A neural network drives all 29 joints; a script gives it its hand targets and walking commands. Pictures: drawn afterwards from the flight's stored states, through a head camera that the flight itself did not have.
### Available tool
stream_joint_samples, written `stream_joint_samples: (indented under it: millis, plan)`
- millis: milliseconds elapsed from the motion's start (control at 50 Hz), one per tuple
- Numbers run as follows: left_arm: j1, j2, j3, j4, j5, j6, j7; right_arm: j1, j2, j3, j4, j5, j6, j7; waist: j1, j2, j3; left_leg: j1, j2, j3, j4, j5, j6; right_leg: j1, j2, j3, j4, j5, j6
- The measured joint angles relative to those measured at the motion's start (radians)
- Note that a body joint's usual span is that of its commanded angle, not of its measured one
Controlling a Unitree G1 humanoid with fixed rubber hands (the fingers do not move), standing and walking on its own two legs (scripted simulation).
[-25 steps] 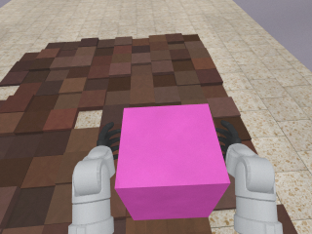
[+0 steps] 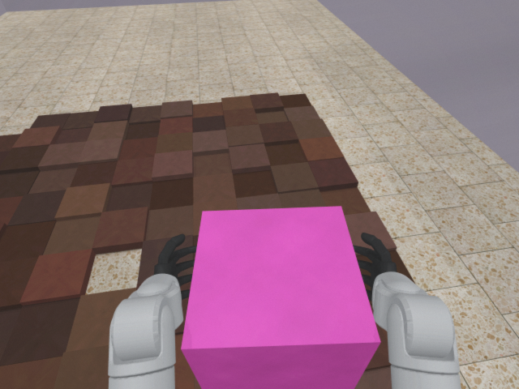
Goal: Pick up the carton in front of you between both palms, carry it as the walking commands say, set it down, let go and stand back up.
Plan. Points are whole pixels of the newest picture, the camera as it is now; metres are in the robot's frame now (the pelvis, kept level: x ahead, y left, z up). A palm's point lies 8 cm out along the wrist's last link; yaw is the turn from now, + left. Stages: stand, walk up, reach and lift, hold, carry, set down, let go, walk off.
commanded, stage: carry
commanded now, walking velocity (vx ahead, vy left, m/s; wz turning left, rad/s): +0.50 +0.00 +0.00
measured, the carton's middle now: (275, 310) +0.26 -0.01 +0.01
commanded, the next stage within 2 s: none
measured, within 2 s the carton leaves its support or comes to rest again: neither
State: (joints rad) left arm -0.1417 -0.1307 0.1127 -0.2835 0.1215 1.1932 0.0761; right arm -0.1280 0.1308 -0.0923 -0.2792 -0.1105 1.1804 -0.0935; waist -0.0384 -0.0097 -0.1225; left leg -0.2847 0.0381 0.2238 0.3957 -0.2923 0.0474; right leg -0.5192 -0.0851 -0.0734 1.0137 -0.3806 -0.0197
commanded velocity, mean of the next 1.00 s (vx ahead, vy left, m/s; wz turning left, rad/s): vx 0.23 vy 0.00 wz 0.00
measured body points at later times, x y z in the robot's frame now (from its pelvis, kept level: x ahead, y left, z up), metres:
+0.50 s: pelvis +0.29 -0.06 -0.01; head +0.29 -0.09 +0.44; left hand +0.59 +0.10 +0.11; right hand +0.61 -0.21 +0.10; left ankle +0.35 +0.09 -0.66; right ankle +0.22 -0.13 -0.76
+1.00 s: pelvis +0.52 -0.05 +0.00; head +0.61 -0.05 +0.44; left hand +0.92 +0.10 +0.09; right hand +0.91 -0.20 +0.09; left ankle +0.56 +0.03 -0.73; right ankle +0.56 -0.15 -0.74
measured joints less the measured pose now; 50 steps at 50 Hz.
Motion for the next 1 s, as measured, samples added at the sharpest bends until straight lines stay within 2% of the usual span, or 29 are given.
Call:
stream_joint_samples:
  millis: [40, 80, 140, 200, 220, 240, 280, 320, 360, 400, 500, 560, 620, 660, 680, 700, 740, 780, 820, 860, 920, 960, 1000]
  plan:
    - [-0.001, 0.0, -0.001, -0.011, 0.0, -0.003, 0.0, -0.005, 0.0, -0.001, -0.01, 0.001, 0.0, 0.0, 0.005, 0.009, -0.012, 0.051, 0.009, -0.008, -0.045, -0.006, -0.011, -0.007, 0.001, -0.024, -0.185, 0.023, 0.006]
    - [-0.004, -0.001, 0.001, -0.024, -0.001, -0.002, 0.0, -0.014, 0.0, -0.001, -0.02, 0.001, 0.004, 0.0, 0.014, 0.012, -0.025, 0.099, 0.015, -0.01, -0.073, -0.024, -0.027, -0.001, 0.0, -0.049, -0.319, 0.105, 0.015]
    - [-0.014, -0.002, 0.009, -0.042, -0.002, 0.009, -0.001, -0.032, 0.002, -0.002, -0.033, -0.001, 0.017, 0.0, 0.024, 0.01, -0.044, 0.169, 0.015, -0.013, -0.088, -0.071, -0.055, 0.034, -0.008, -0.081, -0.447, 0.209, 0.029]
    - [-0.033, -0.002, 0.02, -0.051, -0.004, 0.028, -0.001, -0.054, 0.005, -0.006, -0.039, -0.006, 0.039, 0.0, 0.03, 0.008, -0.059, 0.22, 0.02, -0.021, -0.034, -0.157, -0.083, 0.114, -0.013, -0.122, -0.543, 0.223, 0.035]
    - [-0.048, 0.001, 0.023, -0.05, -0.006, 0.037, -0.001, -0.065, 0.007, -0.009, -0.043, -0.009, 0.046, 0.0, 0.031, 0.004, -0.061, 0.219, 0.026, -0.028, 0.026, -0.205, -0.091, 0.151, -0.012, -0.136, -0.567, 0.197, 0.035]
    - [-0.067, -0.001, 0.024, -0.037, -0.006, 0.037, -0.001, -0.077, 0.0, -0.015, -0.044, -0.01, 0.052, 0.0, 0.037, 0.01, -0.06, 0.191, 0.046, -0.036, 0.129, -0.247, -0.095, 0.164, -0.008, -0.15, -0.558, 0.227, 0.008]
    - [-0.084, -0.013, 0.021, 0.001, 0.001, 0.037, 0.003, -0.089, -0.025, -0.022, -0.027, 0.0, 0.071, 0.001, 0.056, 0.028, -0.053, 0.073, 0.058, -0.098, 0.407, -0.234, -0.078, 0.162, 0.005, -0.165, -0.488, 0.182, -0.037]
    - [-0.086, -0.013, 0.022, 0.002, -0.001, 0.056, 0.012, -0.104, -0.027, -0.028, -0.017, 0.005, 0.095, -0.002, 0.06, 0.027, -0.033, -0.061, 0.051, -0.129, 0.644, -0.191, -0.058, 0.194, 0.012, -0.169, -0.493, 0.137, -0.053]
    - [-0.089, -0.009, 0.032, -0.019, -0.012, 0.068, 0.016, -0.123, -0.015, -0.034, -0.024, 0.004, 0.106, -0.006, 0.06, 0.026, -0.013, -0.176, 0.06, -0.132, 0.761, -0.113, -0.051, 0.239, 0.023, -0.169, -0.536, 0.128, -0.048]
    - [-0.107, -0.003, 0.043, -0.033, -0.021, 0.068, 0.017, -0.144, -0.007, -0.037, -0.033, 0.0, 0.105, -0.008, 0.06, 0.025, 0.002, -0.269, 0.074, -0.132, 0.784, -0.028, -0.051, 0.287, 0.035, -0.166, -0.586, 0.122, -0.047]
    - [-0.189, 0.021, 0.059, 0.025, -0.033, 0.049, 0.017, -0.216, -0.024, -0.045, 0.012, -0.006, 0.086, -0.009, 0.058, 0.02, 0.019, -0.423, 0.081, -0.118, 0.703, 0.06, -0.049, 0.407, 0.046, -0.15, -0.679, 0.085, -0.036]
    - [-0.256, 0.044, 0.064, 0.104, -0.034, 0.038, 0.017, -0.28, -0.05, -0.05, 0.09, 0.002, 0.075, -0.012, 0.053, 0.023, 0.035, -0.436, 0.058, -0.093, 0.514, 0.107, -0.039, 0.477, 0.043, -0.138, -0.701, 0.042, -0.018]
    - [-0.339, 0.07, 0.071, 0.194, -0.035, 0.022, 0.017, -0.359, -0.084, -0.055, 0.178, 0.02, 0.059, -0.018, 0.042, 0.025, 0.066, -0.395, 0.011, -0.046, 0.334, 0.19, -0.012, 0.529, 0.036, -0.134, -0.66, -0.03, 0.005]
    - [-0.385, 0.089, 0.077, 0.247, -0.038, 0.014, 0.018, -0.412, -0.1, -0.056, 0.242, 0.031, 0.046, -0.026, 0.022, 0.026, 0.09, -0.317, -0.029, -0.015, 0.21, 0.302, 0.015, 0.531, 0.028, -0.133, -0.536, -0.087, 0.019]
    - [-0.411, 0.105, 0.08, 0.274, -0.044, 0.008, 0.018, -0.436, -0.099, -0.059, 0.275, 0.032, 0.031, -0.029, 0.006, -0.003, 0.111, -0.294, -0.052, -0.004, 0.205, 0.293, 0.063, 0.502, -0.001, -0.127, -0.424, -0.072, 0.023]
    - [-0.44, 0.122, 0.089, 0.298, -0.051, 0.005, 0.018, -0.469, -0.099, -0.06, 0.309, 0.032, 0.019, -0.032, -0.007, -0.023, 0.136, -0.29, -0.061, 0.003, 0.223, 0.266, 0.091, 0.434, -0.003, -0.081, -0.257, -0.048, 0.032]
    - [-0.486, 0.146, 0.107, 0.331, -0.062, 0.0, 0.019, -0.526, -0.103, -0.064, 0.364, 0.042, -0.001, -0.041, -0.023, -0.033, 0.186, -0.273, -0.064, 0.0, 0.224, 0.224, 0.132, 0.276, 0.05, 0.017, 0.063, -0.081, 0.031]
    - [-0.514, 0.15, 0.119, 0.341, -0.061, -0.001, 0.02, -0.549, -0.109, -0.069, 0.378, 0.056, -0.009, -0.048, -0.029, -0.03, 0.222, -0.241, -0.065, -0.008, 0.175, 0.221, 0.146, 0.154, 0.084, 0.053, 0.186, -0.089, 0.015]
    - [-0.535, 0.143, 0.129, 0.335, -0.057, -0.002, 0.023, -0.561, -0.111, -0.082, 0.369, 0.065, -0.015, -0.052, -0.03, -0.023, 0.246, -0.205, -0.064, -0.015, 0.115, 0.231, 0.146, 0.079, 0.085, 0.058, 0.111, -0.082, 0.008]
    - [-0.551, 0.133, 0.139, 0.32, -0.05, -0.007, 0.026, -0.57, -0.106, -0.101, 0.352, 0.067, -0.023, -0.052, -0.031, -0.018, 0.257, -0.178, -0.062, -0.022, 0.073, 0.234, 0.143, 0.045, 0.079, 0.063, -0.061, -0.064, 0.014]
    - [-0.566, 0.12, 0.149, 0.297, -0.043, -0.02, 0.026, -0.574, -0.094, -0.128, 0.318, 0.065, -0.037, -0.052, -0.024, -0.021, 0.255, -0.154, -0.064, -0.029, 0.061, 0.214, 0.131, 0.045, 0.07, 0.07, -0.324, 0.063, 0.027]
    - [-0.563, 0.11, 0.153, 0.279, -0.04, -0.027, 0.026, -0.567, -0.086, -0.14, 0.292, 0.063, -0.041, -0.052, -0.015, -0.026, 0.245, -0.142, -0.068, -0.033, 0.092, 0.178, 0.115, 0.091, 0.06, 0.054, -0.507, 0.228, 0.028]
    - [-0.543, 0.089, 0.154, 0.258, -0.033, -0.038, 0.026, -0.551, -0.086, -0.144, 0.268, 0.067, -0.039, -0.052, -0.002, 0.004, 0.236, -0.13, -0.046, -0.05, 0.127, 0.138, 0.078, 0.139, 0.079, 0.035, -0.554, 0.225, 0.008]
